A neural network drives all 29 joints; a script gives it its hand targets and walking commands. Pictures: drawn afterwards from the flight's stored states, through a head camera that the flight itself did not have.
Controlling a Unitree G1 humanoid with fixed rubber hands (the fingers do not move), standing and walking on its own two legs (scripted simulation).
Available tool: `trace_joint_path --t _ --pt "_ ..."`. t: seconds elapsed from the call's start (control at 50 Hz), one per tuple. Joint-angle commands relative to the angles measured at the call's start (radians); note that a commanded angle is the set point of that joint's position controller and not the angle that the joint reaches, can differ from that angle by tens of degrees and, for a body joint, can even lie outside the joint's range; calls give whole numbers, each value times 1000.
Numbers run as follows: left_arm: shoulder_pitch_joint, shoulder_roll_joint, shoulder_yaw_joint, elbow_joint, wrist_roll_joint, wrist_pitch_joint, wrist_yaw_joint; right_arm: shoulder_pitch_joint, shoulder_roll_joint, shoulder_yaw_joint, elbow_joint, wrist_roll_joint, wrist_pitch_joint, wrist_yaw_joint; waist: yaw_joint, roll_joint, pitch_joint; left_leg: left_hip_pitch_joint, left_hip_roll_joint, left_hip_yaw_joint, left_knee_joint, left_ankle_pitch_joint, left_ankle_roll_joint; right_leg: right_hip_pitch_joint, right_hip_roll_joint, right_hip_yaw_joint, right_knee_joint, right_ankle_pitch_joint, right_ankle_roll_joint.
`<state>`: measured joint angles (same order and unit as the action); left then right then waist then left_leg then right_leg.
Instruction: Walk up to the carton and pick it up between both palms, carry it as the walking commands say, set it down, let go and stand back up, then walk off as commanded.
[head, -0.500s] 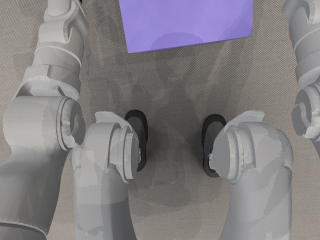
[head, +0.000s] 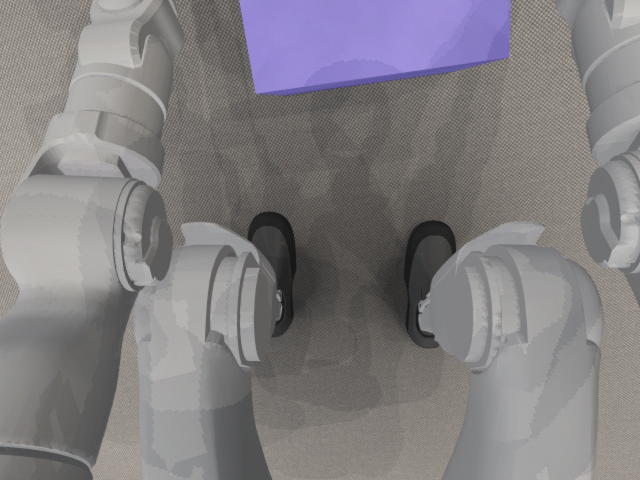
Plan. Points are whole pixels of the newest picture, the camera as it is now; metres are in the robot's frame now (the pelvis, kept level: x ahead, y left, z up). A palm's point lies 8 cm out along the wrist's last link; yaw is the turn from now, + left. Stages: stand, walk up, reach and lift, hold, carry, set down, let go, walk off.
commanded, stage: reach and lift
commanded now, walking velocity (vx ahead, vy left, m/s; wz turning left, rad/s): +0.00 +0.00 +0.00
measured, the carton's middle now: out of the picture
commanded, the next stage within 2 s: none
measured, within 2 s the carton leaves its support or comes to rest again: leaves its support in 1.08 s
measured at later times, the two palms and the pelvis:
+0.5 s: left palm out of the picture +0.55 +0.15 -0.18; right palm out of the picture +0.56 -0.16 -0.19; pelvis +0.00 +0.00 +0.00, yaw +0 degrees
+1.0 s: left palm out of the picture +0.55 +0.16 -0.18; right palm out of the picture +0.56 -0.16 -0.19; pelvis +0.01 +0.00 +0.00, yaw +0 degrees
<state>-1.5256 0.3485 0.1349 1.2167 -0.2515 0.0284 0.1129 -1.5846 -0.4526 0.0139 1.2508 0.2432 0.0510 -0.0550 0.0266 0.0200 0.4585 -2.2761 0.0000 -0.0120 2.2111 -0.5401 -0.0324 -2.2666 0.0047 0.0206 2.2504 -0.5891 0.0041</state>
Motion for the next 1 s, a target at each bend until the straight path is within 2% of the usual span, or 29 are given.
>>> trace_joint_path --t 0.0,0.2,0.28,0.34,0.42,0.5,0.56,0.64,0.84,0.98 --pt "-253 102 8 -85 6 -19 4 -280 -90 -6 -86 -3 -20 -4 13 -55 -1179 571 -28 42 -120 308 -17 517 7 -9 -186 295 24" --pt "-264 37 10 -76 30 -30 16 -296 -38 2 -87 -24 -32 -17 7 -59 -1190 588 -49 44 -122 338 -19 543 27 -8 -188 323 26" --pt "-270 -7 9 -76 45 -35 14 -311 21 30 -96 -12 -34 -8 28 -69 -1187 594 -55 46 -127 346 -16 544 35 -5 -189 327 27" --pt "-299 -90 -18 -92 42 -36 -4 -334 103 53 -107 -7 -33 9 24 -70 -1177 586 -60 47 -129 344 -14 547 41 -3 -193 332 24" --pt "-369 -299 -55 -114 59 -23 -61 -390 319 73 -117 -26 -20 63 22 -62 -1142 572 -69 46 -127 329 -9 527 52 -8 -190 321 16" --pt "-467 -650 -97 -153 96 17 -172 -460 693 101 -144 -61 10 169 14 -61 -1070 531 -85 47 -120 298 1 479 71 -23 -182 299 6" --pt "-459 -769 -94 -190 113 46 -222 -435 809 88 -173 -82 35 219 10 -60 -1041 512 -95 59 -106 302 6 449 84 -38 -172 299 0" --pt "-425 -860 -95 -216 106 68 -260 -405 890 87 -213 -91 56 256 6 -56 -1016 496 -102 69 -90 322 11 430 91 -43 -165 315 -8" --pt "-393 -919 -119 -260 61 78 -284 -360 959 105 -262 -86 77 276 5 -76 -1013 439 -110 77 -75 333 25 466 88 -33 -154 362 -17" --pt "-477 -949 -173 -360 8 73 -264 -436 990 149 -383 -52 72 256 10 -79 -1253 530 -114 87 -75 408 17 591 90 -39 -148 449 -12"
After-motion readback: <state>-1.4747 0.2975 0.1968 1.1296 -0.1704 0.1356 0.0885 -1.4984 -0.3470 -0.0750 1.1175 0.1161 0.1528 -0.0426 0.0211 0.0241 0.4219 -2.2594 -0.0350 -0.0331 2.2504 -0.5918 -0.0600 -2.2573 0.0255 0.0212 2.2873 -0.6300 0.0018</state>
